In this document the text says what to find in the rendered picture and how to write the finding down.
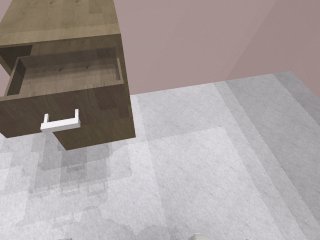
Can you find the cabinet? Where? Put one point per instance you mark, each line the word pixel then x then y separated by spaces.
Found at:
pixel 35 27

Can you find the drawer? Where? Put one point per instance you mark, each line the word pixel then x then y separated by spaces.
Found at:
pixel 89 80

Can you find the handle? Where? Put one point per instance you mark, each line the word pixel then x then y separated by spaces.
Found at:
pixel 60 125

